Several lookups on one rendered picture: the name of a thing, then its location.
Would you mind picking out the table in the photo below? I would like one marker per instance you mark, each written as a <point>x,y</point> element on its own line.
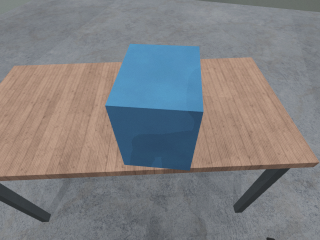
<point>54,125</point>

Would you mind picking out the carton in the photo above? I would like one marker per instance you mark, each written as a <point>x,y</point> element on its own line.
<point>155,106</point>

